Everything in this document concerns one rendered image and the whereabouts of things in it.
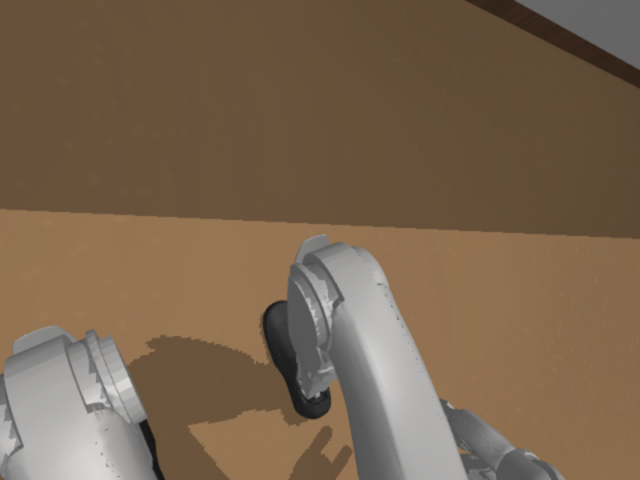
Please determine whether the right robot arm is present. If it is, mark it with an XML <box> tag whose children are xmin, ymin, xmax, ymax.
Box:
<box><xmin>496</xmin><ymin>448</ymin><xmax>565</xmax><ymax>480</ymax></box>

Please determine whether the right robot foot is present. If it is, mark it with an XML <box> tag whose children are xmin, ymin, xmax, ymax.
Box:
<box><xmin>263</xmin><ymin>300</ymin><xmax>331</xmax><ymax>419</ymax></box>

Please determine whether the left robot foot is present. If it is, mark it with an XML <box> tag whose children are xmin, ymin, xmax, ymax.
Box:
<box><xmin>139</xmin><ymin>420</ymin><xmax>165</xmax><ymax>480</ymax></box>

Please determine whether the right robot hand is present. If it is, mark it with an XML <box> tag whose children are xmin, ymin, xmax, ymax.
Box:
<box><xmin>439</xmin><ymin>398</ymin><xmax>516</xmax><ymax>480</ymax></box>

